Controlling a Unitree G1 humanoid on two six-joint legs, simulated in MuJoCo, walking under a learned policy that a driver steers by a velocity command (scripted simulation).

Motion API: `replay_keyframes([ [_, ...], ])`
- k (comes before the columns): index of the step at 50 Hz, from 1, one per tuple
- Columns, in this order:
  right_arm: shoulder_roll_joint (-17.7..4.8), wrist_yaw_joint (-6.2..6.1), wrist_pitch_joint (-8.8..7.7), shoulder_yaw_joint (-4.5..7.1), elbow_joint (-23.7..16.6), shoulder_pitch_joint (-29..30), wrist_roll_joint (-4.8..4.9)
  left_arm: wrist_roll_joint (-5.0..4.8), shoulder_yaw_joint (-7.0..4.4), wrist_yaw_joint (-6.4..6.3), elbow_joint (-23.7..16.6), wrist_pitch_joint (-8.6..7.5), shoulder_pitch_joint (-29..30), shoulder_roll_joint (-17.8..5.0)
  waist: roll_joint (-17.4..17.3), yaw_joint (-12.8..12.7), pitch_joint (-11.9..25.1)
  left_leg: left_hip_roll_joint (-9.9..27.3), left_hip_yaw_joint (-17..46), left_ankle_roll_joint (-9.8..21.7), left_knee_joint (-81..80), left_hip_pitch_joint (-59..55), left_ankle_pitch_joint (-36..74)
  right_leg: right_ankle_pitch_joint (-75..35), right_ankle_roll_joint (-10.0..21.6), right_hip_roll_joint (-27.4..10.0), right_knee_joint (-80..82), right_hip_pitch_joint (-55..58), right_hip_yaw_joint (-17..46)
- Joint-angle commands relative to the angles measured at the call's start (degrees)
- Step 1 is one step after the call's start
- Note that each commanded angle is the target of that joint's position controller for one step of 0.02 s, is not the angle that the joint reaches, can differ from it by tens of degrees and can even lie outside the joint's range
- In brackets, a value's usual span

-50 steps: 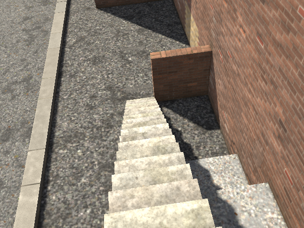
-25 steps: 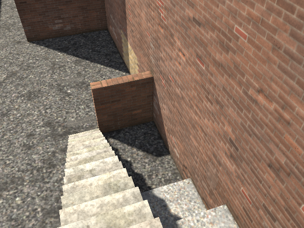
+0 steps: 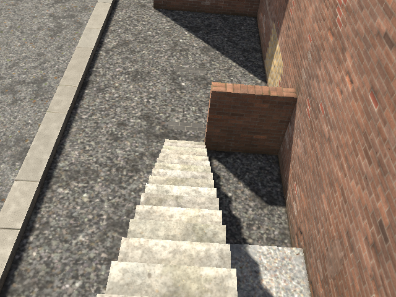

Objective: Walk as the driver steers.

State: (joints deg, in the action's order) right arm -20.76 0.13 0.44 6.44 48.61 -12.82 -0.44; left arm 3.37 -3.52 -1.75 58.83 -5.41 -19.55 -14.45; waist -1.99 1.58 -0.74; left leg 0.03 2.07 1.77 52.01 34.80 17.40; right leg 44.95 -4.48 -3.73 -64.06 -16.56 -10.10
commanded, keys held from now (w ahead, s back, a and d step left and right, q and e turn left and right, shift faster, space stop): w+q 0.04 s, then q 0.46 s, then e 0.50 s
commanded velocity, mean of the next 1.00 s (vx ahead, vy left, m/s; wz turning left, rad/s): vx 0.14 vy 0.00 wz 0.24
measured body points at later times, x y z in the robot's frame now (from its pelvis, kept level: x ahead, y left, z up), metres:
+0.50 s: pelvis +0.17 +0.00 -0.22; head +0.14 +0.01 +0.23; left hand +0.22 +0.27 -0.35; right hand +0.26 -0.23 -0.35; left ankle +0.05 +0.07 -0.82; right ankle +0.32 -0.08 -0.93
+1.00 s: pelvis +0.19 +0.04 -0.28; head +0.19 -0.01 +0.17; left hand +0.07 +0.27 -0.40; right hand +0.47 -0.09 -0.37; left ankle +0.16 +0.14 -0.70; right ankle +0.30 -0.07 -1.01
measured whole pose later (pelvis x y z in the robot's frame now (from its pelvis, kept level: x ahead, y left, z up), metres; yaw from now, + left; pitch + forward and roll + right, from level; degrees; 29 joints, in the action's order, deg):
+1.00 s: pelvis +0.19 +0.04 -0.28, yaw +10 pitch -1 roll +3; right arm -11.6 -2.6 6.5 -1.2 37.8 -0.5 -0.8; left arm 2.4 0.2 -1.1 54.0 -0.6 -27.0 -10.6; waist -3.7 -9.3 0.6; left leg -3.8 -5.6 -2.5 121.7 53.7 -34.1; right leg 6.7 1.2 0.4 -26.6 -18.7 10.5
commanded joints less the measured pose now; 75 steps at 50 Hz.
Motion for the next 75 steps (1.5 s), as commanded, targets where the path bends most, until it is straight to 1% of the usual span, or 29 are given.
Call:
replay_keyframes([
  [1, 1.0, 0.74, 3.11, 1.02, 8.2, -30.8, -0.5, -0.87, -1.41, 0.47, -5.7, -1.3, 23.4, -8.5, 6.9, 19.2, 3.7, 1.8, -4.8, 4.2, 5.3, -44.9, 10.2, -15.2, 3.9, -6.2, 3.4, -28.4, 5.3],
  [3, -0.7, 0.97, 2.34, -0.23, 5.3, -31.9, 0.01, 0.41, -1.73, 2.35, -7.0, 2.06, 25.3, -7.2, -12.0, 25.3, -6.6, 7.9, 6.5, 11.7, -34.9, -36.4, -8.9, -1.8, 1.9, 8.7, -33.0, -27.0, -2.4],
  [4, 0.2, 1.36, 0.88, -1.89, 6.4, -25.6, -1.13, 0.46, -0.93, 2.96, -6.3, 3.51, 15.3, -4.2, -14.4, 12.8, -7.2, 5.5, 1.0, 7.9, -16.4, -38.7, 13.4, 4.4, 5.7, 10.3, -44.5, -34.2, 2.0],
  [5, -1.7, 1.32, -0.72, -4.0, 6.1, -24.3, 1.35, 1.14, 0.53, 3.12, -6.7, 3.75, 0.1, -0.3, -19.1, -0.1, -4.2, 7.0, 8.9, 3.7, -8.0, -35.0, 29.6, -7.9, 7.1, 5.7, -33.4, -34.6, 9.1],
  [6, -3.7, 0.47, -1.28, -3.03, 6.1, -24.3, 3.63, 2.8, 0.28, 3.21, -6.1, 3.88, -3.2, -2.3, -17.4, -1.7, -3.5, 8.2, 17.9, 4.1, -9.4, -35.0, 29.7, -14.7, 5.3, 2.9, -26.7, -38.2, 9.2],
  [8, -4.6, -1.14, -2.14, -2.58, 3.3, -16.6, 3.96, 4.49, 1.0, 2.76, -4.8, 5.11, -1.1, -3.5, -4.6, -3.4, 0.3, 10.3, 26.4, 9.4, -11.6, -28.8, 32.2, -23.9, 1.3, 1.4, -22.2, -38.3, 10.2],
  [10, -7.0, -2.77, -3.43, -2.12, 3.6, -14.7, 1.69, 0.73, 2.35, 1.61, -8.7, 7.04, 3.2, -0.9, -8.5, -4.4, 4.9, 14.4, 39.0, 15.0, -15.6, -21.0, 43.3, -24.3, -0.6, 0.8, -15.8, -29.6, 13.2],
  [12, -3.3, -2.44, -3.83, -3.38, 3.7, -8.7, 1.08, -0.58, 1.27, 0.76, -5.0, 7.43, 0.6, -3.9, -5.6, -6.4, 4.2, 10.1, 33.3, 12.0, -12.2, -9.5, 26.0, -32.8, 0.5, 1.5, -13.7, -16.1, 12.1],
  [13, -1.2, -2.51, -4.21, -3.63, 6.3, -11.9, 0.31, 0.15, -0.98, 0.49, -5.4, 6.74, 3.1, -9.8, 0.6, -5.3, 1.1, 7.4, 33.0, 12.1, -4.2, -14.0, 8.9, -45.1, 1.7, 1.6, -7.9, -24.4, 16.3],
  [18, 3.6, -4.53, -3.22, -4.51, 4.5, -14.4, 0.44, -1.35, 1.34, 2.26, -13.1, 5.65, 16.9, -2.6, 1.1, -1.5, -3.1, 0.8, 30.9, 11.7, 0.5, -10.2, -18.3, -53.1, 3.4, 6.3, 7.2, -27.1, 13.6],
  [24, 5.5, -5.13, -0.27, -4.88, -2.8, -8.2, -2.89, -3.5, 1.6, 2.87, -11.6, 4.53, 5.9, -3.1, -4.8, -0.4, -4.4, -6.2, 25.4, 9.1, 6.9, 0.4, -27.7, -50.7, 5.4, 6.0, 34.1, -1.6, 12.9],
  [26, 4.0, -4.61, 1.35, -4.65, -3.2, -7.6, -3.11, -3.51, 1.22, 1.99, -7.8, 3.23, -5.2, -3.4, 0.4, -5.8, -1.2, -9.1, 20.7, 8.5, 21.6, -1.2, -38.1, -60.1, 5.8, 2.9, 52.0, 10.6, 10.4],
  [29, 9.5, -0.55, 1.26, -3.79, -4.8, -12.3, 1.95, -4.55, 2.62, 4.27, -6.7, 2.97, -18.2, -5.9, 11.9, -4.2, 9.9, -17.4, 2.0, 3.1, 80.6, 22.2, -82.5, -80.6, 5.8, -13.6, 26.1, 31.8, 30.0],
  [30, 7.4, -0.63, 0.96, -3.02, -5.2, -14.8, 2.36, -4.64, 2.01, 5.63, -4.0, 2.62, -19.9, -7.2, 10.9, -1.5, 9.3, -13.5, 2.3, 1.1, 86.0, 26.9, -76.1, -91.3, 10.1, -17.6, 27.2, 32.0, 36.5],
  [31, 6.5, -0.88, 0.79, -3.72, -5.8, -12.6, 1.76, -4.7, 0.47, 5.43, -2.9, 1.63, -19.4, -11.6, 18.3, -3.6, 9.7, -11.4, 1.6, -1.6, 79.8, 32.0, -70.7, -63.8, 21.8, -23.8, 40.0, 29.8, 47.6],
  [33, -0.6, -1.92, 3.52, -2.47, -5.9, 6.0, -0.96, -3.47, 1.69, 3.98, -2.9, 1.61, -12.2, -4.9, 6.9, -7.9, -5.5, -8.8, 1.9, -2.1, 76.5, 33.5, -56.1, -18.0, 15.0, -16.7, 55.8, 11.2, 47.4],
  [34, 1.6, -2.01, 4.94, -3.2, -4.3, 4.8, -0.36, -1.21, 2.77, 3.76, -4.4, 1.45, -6.3, -4.4, 5.2, -5.2, -7.6, -6.8, 2.4, -2.1, 75.5, 25.2, -48.3, -17.1, 13.6, -13.7, 55.6, -0.8, 43.1],
  [42, 6.5, -3.58, 6.98, -6.1, -9.9, 10.9, -0.12, -2.17, 3.28, 2.26, -3.0, 3.27, -11.9, -3.9, 8.5, -7.2, -1.5, -5.0, -7.1, -4.3, 85.2, 31.1, -46.3, -47.5, 19.0, -6.4, 44.0, 3.7, 32.5],
  [50, 8.6, -2.02, 4.31, -8.14, -17.3, 14.5, -0.59, -0.5, 0.38, -0.29, -8.7, 4.69, -5.6, -9.9, 14.2, -6.2, 7.3, -2.2, -8.8, -2.9, 60.1, 13.0, -54.5, -63.0, 19.3, -6.1, 45.3, 4.8, 30.1],
  [54, 6.2, -0.66, 2.82, -8.13, -15.8, 2.8, 0.07, -2.84, -2.02, -0.56, -12.1, 6.88, 1.3, -12.7, 20.9, -2.5, 7.0, -3.4, -5.5, 1.6, 32.4, -20.2, -71.4, -56.1, 15.0, -4.0, 51.5, -13.2, 28.0],
  [55, 4.6, -0.33, 3.11, -7.56, -12.7, -8.6, 0.03, -4.16, -2.38, -0.71, -13.4, 8.08, 5.2, -10.3, 12.3, 4.2, 1.6, -2.2, -0.1, 2.2, 16.7, -28.8, -70.6, -38.5, 12.6, -0.7, 41.2, -25.0, 27.8],
  [56, -5.6, -0.76, 2.99, -5.01, -7.7, -21.1, 0.33, -3.07, -1.6, 0.23, -20.9, 7.84, 11.8, -1.8, -27.7, 8.7, -5.9, 15.9, 31.8, 1.9, -4.5, -35.3, -33.5, 1.7, 6.9, 13.4, 9.9, -53.1, 22.6],
  [57, -5.4, -3.18, 1.92, -4.54, -7.2, -29.5, 1.06, 0.49, -3.08, 1.37, -24.5, 5.43, 23.9, -6.9, -17.0, 14.6, -5.4, 23.4, 60.4, 4.5, -21.7, -28.3, -9.7, 4.7, 5.2, 14.4, -1.5, -59.7, 36.7],
  [58, -5.8, -4.23, 1.0, -5.0, -8.7, -14.9, -1.93, -2.13, -2.08, 2.02, -25.4, 4.15, 19.8, -3.4, -9.9, 2.2, -7.4, 25.4, 58.4, 7.1, -22.4, -22.3, -8.6, -3.8, 3.0, 16.9, -11.8, -61.0, 38.4],
  [59, -2.2, -4.35, 0.55, -5.38, -11.0, -2.6, -1.94, -2.21, -1.89, 1.88, -22.7, 4.62, 15.7, -3.6, -10.9, -4.8, -7.0, 20.8, 45.3, 5.4, -18.7, -10.7, -13.8, -10.3, 2.3, 16.6, -18.7, -53.2, 35.0],
  [62, 7.5, -1.74, -1.3, -7.9, -15.5, 13.4, -0.06, -2.91, -4.13, 0.6, -18.5, 11.65, 9.3, -6.9, -6.6, -12.7, 0.2, 16.0, 17.3, 7.3, -13.0, 9.8, -43.2, -35.8, 0.9, 16.6, -38.6, -34.7, 21.5],
  [66, 2.9, -1.72, -2.81, -7.08, -15.9, 6.7, 0.47, -1.78, -3.19, 0.2, -19.8, 14.85, 13.4, -7.4, 0.7, -8.9, 0.0, 11.2, 3.1, 1.9, -7.9, 4.1, -35.6, -44.5, -0.4, 15.1, -42.2, -35.4, 13.9],
  [70, -0.6, -2.31, -1.42, -6.39, -12.7, -9.2, -1.52, -2.6, -1.46, -0.98, -21.3, 14.5, 19.7, -4.2, -3.4, -1.3, 3.6, 14.1, 1.5, 0.3, -7.7, -21.9, -4.7, -32.8, 0.5, 11.1, -35.8, -44.5, 12.0],
  [75, -2.5, -1.78, -0.71, -5.2, -13.5, -13.8, -3.59, -4.07, -1.33, -0.47, -23.4, 14.03, 23.5, -5.0, -8.4, 1.6, 6.6, 21.4, 3.7, 5.8, -12.4, -28.2, -14.2, -29.0, 2.1, 8.9, -33.3, -43.7, 12.1],
])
